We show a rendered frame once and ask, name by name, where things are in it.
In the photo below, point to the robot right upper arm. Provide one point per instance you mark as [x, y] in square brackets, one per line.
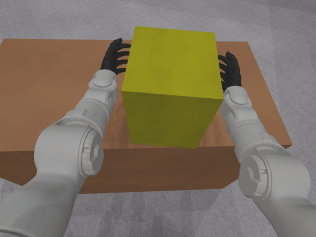
[280, 185]

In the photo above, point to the robot right hand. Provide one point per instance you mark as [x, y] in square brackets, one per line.
[232, 76]

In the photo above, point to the robot left upper arm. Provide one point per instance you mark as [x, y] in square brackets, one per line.
[65, 156]

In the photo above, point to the left robot forearm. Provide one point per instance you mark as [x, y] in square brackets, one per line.
[96, 106]

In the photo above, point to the robot left hand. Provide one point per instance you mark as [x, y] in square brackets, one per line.
[110, 61]

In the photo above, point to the pedestal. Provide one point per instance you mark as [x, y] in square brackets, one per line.
[42, 79]

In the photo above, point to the carton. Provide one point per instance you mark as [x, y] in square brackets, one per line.
[172, 86]

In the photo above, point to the right robot forearm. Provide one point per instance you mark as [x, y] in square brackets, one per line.
[245, 129]

